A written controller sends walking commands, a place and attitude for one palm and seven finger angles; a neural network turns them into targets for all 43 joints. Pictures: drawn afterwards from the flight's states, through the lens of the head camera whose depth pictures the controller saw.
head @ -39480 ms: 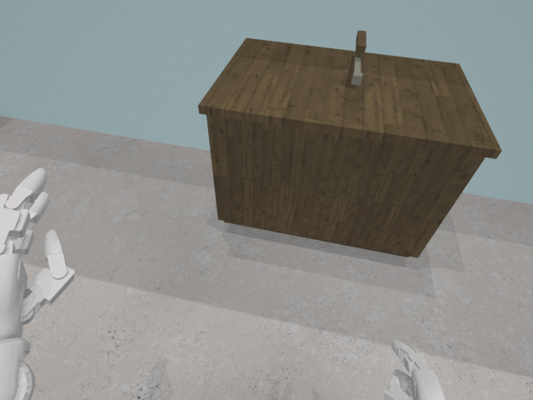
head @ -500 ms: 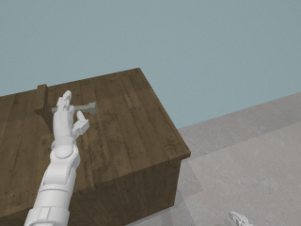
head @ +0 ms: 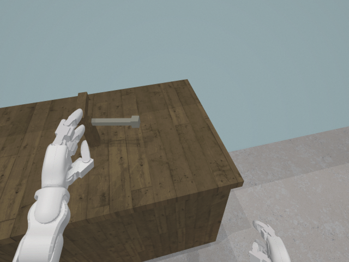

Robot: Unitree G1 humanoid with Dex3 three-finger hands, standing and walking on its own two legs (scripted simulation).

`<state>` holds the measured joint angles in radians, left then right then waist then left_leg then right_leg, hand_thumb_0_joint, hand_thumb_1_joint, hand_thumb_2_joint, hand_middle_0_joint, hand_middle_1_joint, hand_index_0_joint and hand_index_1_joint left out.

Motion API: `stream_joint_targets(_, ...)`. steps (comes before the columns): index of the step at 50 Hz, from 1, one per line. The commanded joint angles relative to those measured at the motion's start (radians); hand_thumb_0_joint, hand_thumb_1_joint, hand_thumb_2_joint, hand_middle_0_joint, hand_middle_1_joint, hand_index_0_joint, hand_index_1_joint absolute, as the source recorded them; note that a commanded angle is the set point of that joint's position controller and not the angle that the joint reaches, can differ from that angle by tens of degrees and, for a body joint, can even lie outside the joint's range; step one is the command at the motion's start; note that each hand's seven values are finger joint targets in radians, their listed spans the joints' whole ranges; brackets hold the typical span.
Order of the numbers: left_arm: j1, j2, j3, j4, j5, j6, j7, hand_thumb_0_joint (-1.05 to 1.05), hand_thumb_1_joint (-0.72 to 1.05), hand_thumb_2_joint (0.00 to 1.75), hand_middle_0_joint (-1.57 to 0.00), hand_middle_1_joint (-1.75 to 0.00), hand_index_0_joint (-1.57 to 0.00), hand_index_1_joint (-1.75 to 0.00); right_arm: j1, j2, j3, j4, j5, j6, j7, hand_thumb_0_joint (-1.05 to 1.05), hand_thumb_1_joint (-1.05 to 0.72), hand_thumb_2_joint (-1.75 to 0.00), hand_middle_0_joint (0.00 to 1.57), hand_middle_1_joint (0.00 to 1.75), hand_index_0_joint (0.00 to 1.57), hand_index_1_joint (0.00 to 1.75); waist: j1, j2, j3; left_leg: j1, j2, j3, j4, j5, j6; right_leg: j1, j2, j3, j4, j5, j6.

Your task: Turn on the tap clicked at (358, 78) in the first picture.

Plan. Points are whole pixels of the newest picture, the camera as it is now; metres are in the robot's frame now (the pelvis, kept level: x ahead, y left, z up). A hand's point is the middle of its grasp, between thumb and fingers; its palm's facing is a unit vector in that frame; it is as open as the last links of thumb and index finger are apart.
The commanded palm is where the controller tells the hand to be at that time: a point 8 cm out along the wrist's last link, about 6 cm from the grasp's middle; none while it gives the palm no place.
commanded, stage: draw the hand back beside the body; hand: left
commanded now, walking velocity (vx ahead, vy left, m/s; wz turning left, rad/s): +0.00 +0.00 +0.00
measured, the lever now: (135, 121) +0.51 +0.18 +0.03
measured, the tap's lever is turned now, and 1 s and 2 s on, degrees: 75 75 75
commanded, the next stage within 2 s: step back with the hand held close in 0.66 s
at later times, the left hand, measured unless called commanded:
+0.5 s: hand (39, 187) +0.19 +0.26 +0.16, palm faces +0.42 -0.83 -0.36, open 7.4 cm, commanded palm +0.16 +0.29 +0.17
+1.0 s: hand (37, 185) +0.19 +0.26 +0.17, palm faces +0.40 -0.83 -0.40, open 7.4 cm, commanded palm +0.14 +0.29 +0.17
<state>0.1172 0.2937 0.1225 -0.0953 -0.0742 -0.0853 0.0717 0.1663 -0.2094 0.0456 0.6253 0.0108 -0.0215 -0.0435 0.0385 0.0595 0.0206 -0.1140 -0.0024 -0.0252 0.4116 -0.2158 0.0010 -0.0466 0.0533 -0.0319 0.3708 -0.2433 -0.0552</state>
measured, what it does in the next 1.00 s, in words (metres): stands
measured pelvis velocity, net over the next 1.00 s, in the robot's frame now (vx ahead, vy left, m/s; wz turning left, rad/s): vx -0.02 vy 0.01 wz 0.01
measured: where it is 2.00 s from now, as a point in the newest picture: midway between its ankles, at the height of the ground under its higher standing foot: outside the picture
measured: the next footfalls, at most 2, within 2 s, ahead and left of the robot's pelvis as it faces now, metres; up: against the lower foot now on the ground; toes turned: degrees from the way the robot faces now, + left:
right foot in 1.94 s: -0.09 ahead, -0.11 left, +0.00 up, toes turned +4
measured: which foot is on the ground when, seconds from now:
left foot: down 0.00-1.00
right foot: down 0.00-1.00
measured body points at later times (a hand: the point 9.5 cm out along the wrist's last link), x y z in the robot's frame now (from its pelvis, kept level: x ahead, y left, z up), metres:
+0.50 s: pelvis +0.00 +0.01 +0.00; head -0.02 -0.01 +0.45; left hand +0.16 +0.30 +0.18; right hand +0.20 -0.21 -0.09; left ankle +0.01 +0.12 -0.74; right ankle -0.02 -0.08 -0.74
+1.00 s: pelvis -0.02 +0.01 +0.00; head -0.02 -0.01 +0.44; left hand +0.17 +0.30 +0.19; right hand +0.18 -0.21 -0.09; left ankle +0.01 +0.12 -0.74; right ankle -0.02 -0.08 -0.74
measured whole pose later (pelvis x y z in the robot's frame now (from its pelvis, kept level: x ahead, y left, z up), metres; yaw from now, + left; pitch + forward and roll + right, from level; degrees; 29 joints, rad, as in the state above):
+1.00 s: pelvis -0.02 +0.01 +0.00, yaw +1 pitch -1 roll -1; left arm 0.41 0.36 0.32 -0.39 -0.08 -0.14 0.09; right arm 0.17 -0.24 0.02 0.60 0.01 -0.03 -0.07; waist 0.04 0.08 -0.01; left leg -0.26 -0.01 -0.03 0.50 -0.22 0.01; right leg -0.17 0.05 -0.04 0.43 -0.24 -0.04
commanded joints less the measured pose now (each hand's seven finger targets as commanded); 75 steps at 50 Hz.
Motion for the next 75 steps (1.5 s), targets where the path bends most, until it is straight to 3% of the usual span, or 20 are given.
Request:
stream_joint_targets(1,-0.130,0.159,0.100,-0.302,-0.001,-0.065,0.018,0.00,0.90,0.90,-0.19,-0.28,-0.19,-0.28,-0.132,-0.115,-0.051,-0.154,-0.004,-0.058,-0.006,0.00,-0.90,-0.90,0.20,0.30,0.20,0.30,0.003,-0.016,-0.137,0.092,0.015,-0.019,-0.041,0.193,0.036,-0.037,-0.052,0.020,-0.057,0.245,0.016)
stream_joint_targets(9,0.005,0.192,0.161,-0.404,0.000,-0.076,0.032,0.00,0.90,0.90,-0.20,-0.30,-0.20,-0.30,-0.138,-0.121,-0.057,-0.144,-0.008,-0.079,-0.013,0.00,-0.90,-0.90,0.20,0.30,0.20,0.30,0.013,-0.020,-0.110,0.065,0.018,-0.034,-0.038,0.157,0.033,-0.045,-0.051,0.017,-0.059,0.187,0.014)
stream_joint_targets(12,0.075,0.211,0.199,-0.468,0.001,-0.082,0.038,0.00,0.90,0.90,-0.20,-0.30,-0.20,-0.30,-0.127,-0.120,-0.058,-0.143,-0.010,-0.089,-0.012,0.00,-0.90,-0.90,0.20,0.30,0.20,0.30,0.020,0.040,-0.129,0.067,0.017,-0.038,-0.032,0.187,0.028,-0.030,-0.054,0.017,-0.049,0.209,0.010)
stream_joint_targets(14,0.149,0.213,0.218,-0.465,-0.005,-0.077,0.038,0.00,0.90,0.90,-0.20,-0.30,-0.20,-0.30,-0.125,-0.122,-0.062,-0.141,-0.011,-0.093,-0.012,0.00,-0.90,-0.90,0.20,0.30,0.20,0.30,0.023,-0.014,-0.114,0.052,0.021,-0.036,-0.022,0.205,0.031,-0.030,-0.054,0.013,-0.046,0.233,0.012)
stream_joint_targets(19,0.243,0.226,0.262,-0.510,-0.009,-0.075,0.041,0.00,0.90,0.90,-0.20,-0.30,-0.20,-0.30,-0.118,-0.125,-0.066,-0.141,-0.009,-0.101,-0.011,0.00,-0.90,-0.90,0.20,0.30,0.20,0.30,0.025,0.009,-0.086,0.028,0.024,-0.040,-0.013,0.196,0.027,-0.046,-0.055,0.011,-0.044,0.220,0.012)
stream_joint_targets(24,0.168,0.196,0.221,-0.470,-0.006,-0.067,0.043,0.00,0.90,0.90,-0.20,-0.30,-0.20,-0.30,-0.127,-0.130,-0.068,-0.133,-0.008,-0.107,-0.021,0.00,-0.90,-0.90,0.20,0.30,0.20,0.30,0.010,-0.031,-0.054,0.027,0.020,-0.043,-0.008,0.141,0.037,-0.085,-0.058,0.016,-0.048,0.172,0.018)
stream_joint_targets(33,0.161,0.217,0.240,-0.515,-0.003,-0.076,0.051,0.00,0.90,0.90,-0.20,-0.30,-0.20,-0.30,-0.136,-0.122,-0.060,-0.132,-0.012,-0.113,-0.023,0.00,-0.90,-0.90,0.20,0.30,0.20,0.30,0.023,0.036,-0.072,0.025,0.014,-0.048,-0.011,0.129,0.034,-0.066,-0.063,0.019,-0.047,0.159,0.010)
stream_joint_targets(38,0.179,0.214,0.243,-0.501,-0.004,-0.076,0.050,0.00,0.90,0.90,-0.20,-0.30,-0.20,-0.30,-0.135,-0.120,-0.057,-0.132,-0.012,-0.114,-0.023,0.00,-0.90,-0.90,0.20,0.30,0.20,0.30,0.023,0.015,-0.065,0.016,0.015,-0.054,-0.014,0.124,0.032,-0.066,-0.060,0.015,-0.049,0.151,0.010)
stream_joint_targets(39,0.132,0.234,0.254,-0.535,-0.004,-0.081,0.052,0.00,0.90,0.90,-0.20,-0.30,-0.20,-0.30,-0.142,-0.122,-0.058,-0.135,-0.011,-0.115,-0.024,0.00,-0.90,-0.90,0.20,0.30,0.20,0.30,0.022,0.025,-0.078,0.025,0.014,-0.050,-0.013,0.118,0.034,-0.065,-0.061,0.019,-0.054,0.148,0.010)
stream_joint_targets(40,-0.014,0.392,0.415,-0.612,-0.012,-0.114,0.064,0.00,0.90,0.90,-0.20,-0.30,-0.20,-0.30,-0.145,-0.122,-0.055,-0.178,0.001,-0.101,-0.031,0.00,-0.90,-0.90,0.20,0.30,0.20,0.30,0.018,0.011,-0.047,-0.017,0.045,-0.067,0.038,0.100,0.055,-0.139,-0.121,0.117,-0.083,0.272,0.019)
stream_joint_targets(41,-0.012,0.376,0.403,-0.578,-0.010,-0.127,0.060,0.00,0.90,0.90,-0.20,-0.30,-0.20,-0.30,-0.138,-0.112,-0.050,-0.159,-0.003,-0.093,-0.039,0.00,-0.90,-0.90,0.20,0.30,0.20,0.30,0.007,0.019,-0.052,-0.022,0.044,-0.079,0.050,0.117,0.051,-0.130,-0.150,0.124,-0.066,0.352,0.011)
stream_joint_targets(43,0.194,0.217,0.292,-0.426,-0.005,-0.107,0.037,0.00,0.90,0.90,-0.20,-0.30,-0.20,-0.30,-0.110,-0.123,-0.061,-0.161,-0.005,-0.077,-0.037,0.00,-0.90,-0.90,0.20,0.30,0.20,0.30,-0.002,-0.048,-0.105,-0.008,0.061,-0.083,0.081,0.224,0.053,-0.137,-0.158,0.095,-0.028,0.388,0.024)
stream_joint_targets(48,0.304,0.211,0.272,-0.477,-0.006,-0.098,0.030,0.00,0.90,0.90,-0.20,-0.30,-0.20,-0.30,-0.104,-0.138,-0.070,-0.203,0.001,-0.053,-0.036,0.00,-0.90,-0.90,0.20,0.30,0.20,0.30,0.002,-0.030,-0.180,-0.028,0.089,-0.093,0.070,0.326,0.056,-0.151,-0.146,0.073,0.017,0.326,0.038)
stream_joint_targets(51,0.290,0.290,0.335,-0.539,-0.005,-0.105,0.044,0.00,0.90,0.90,-0.20,-0.30,-0.20,-0.30,-0.108,-0.143,-0.073,-0.211,0.000,-0.049,-0.044,0.00,-0.90,-0.90,0.20,0.30,0.20,0.30,0.001,-0.045,-0.170,-0.074,0.083,-0.101,0.067,0.238,0.051,-0.179,-0.158,0.089,0.007,0.262,0.026)
stream_joint_targets(56,0.278,0.321,0.364,-0.612,-0.004,-0.128,0.063,0.00,0.90,0.90,-0.20,-0.30,-0.20,-0.30,-0.097,-0.150,-0.085,-0.215,0.001,-0.059,-0.051,0.00,-0.90,-0.90,0.20,0.30,0.20,0.30,-0.009,-0.015,-0.152,-0.132,0.071,-0.118,0.082,0.048,0.046,-0.239,-0.177,0.115,0.005,0.135,0.000)
stream_joint_targets(62,0.322,0.257,0.326,-0.614,0.014,-0.136,0.078,0.00,0.90,0.90,-0.20,-0.30,-0.20,-0.30,-0.080,-0.158,-0.086,-0.211,-0.005,-0.084,-0.058,0.00,-0.90,-0.90,0.20,0.30,0.20,0.30,-0.016,0.073,-0.123,-0.249,0.113,-0.212,-0.070,-0.234,0.068,-0.228,-0.085,0.065,0.084,-0.048,0.036)
stream_joint_targets(67,0.303,0.237,0.318,-0.588,0.040,-0.131,0.085,0.00,0.90,0.90,-0.20,-0.30,-0.20,-0.30,-0.065,-0.158,-0.086,-0.195,-0.010,-0.096,-0.063,0.00,-0.90,-0.90,0.20,0.30,0.20,0.30,-0.017,0.052,-0.124,-0.348,0.143,-0.249,-0.116,-0.329,0.092,-0.148,-0.059,0.070,0.135,-0.013,0.050)
stream_joint_targets(69,0.295,0.241,0.317,-0.579,0.042,-0.126,0.087,0.00,0.90,0.90,-0.20,-0.30,-0.20,-0.30,-0.061,-0.154,-0.086,-0.193,-0.011,-0.094,-0.063,0.00,-0.90,-0.90,0.20,0.30,0.20,0.30,-0.017,-0.024,-0.110,-0.363,0.118,-0.206,-0.044,-0.308,0.085,-0.166,-0.094,0.103,0.084,0.001,0.036)
stream_joint_targets(72,0.291,0.253,0.312,-0.620,0.027,-0.123,0.096,0.00,0.90,0.90,-0.20,-0.30,-0.20,-0.30,-0.049,-0.145,-0.088,-0.183,-0.010,-0.087,-0.055,0.00,-0.90,-0.90,0.20,0.30,0.20,0.30,-0.028,-0.106,-0.138,-0.256,0.053,-0.111,0.167,-0.203,0.042,-0.294,-0.226,0.190,-0.003,-0.005,-0.039)
stream_joint_targets(75,0.309,0.269,0.323,-0.656,0.012,-0.125,0.109,0.00,0.90,0.90,-0.20,-0.30,-0.20,-0.30,-0.038,-0.130,-0.088,-0.179,-0.001,-0.079,-0.044,0.00,-0.90,-0.90,0.20,0.30,0.20,0.30,-0.041,-0.162,-0.172,-0.205,0.017,-0.048,0.367,-0.096,0.011,-0.335,-0.347,0.229,-0.007,0.177,-0.098)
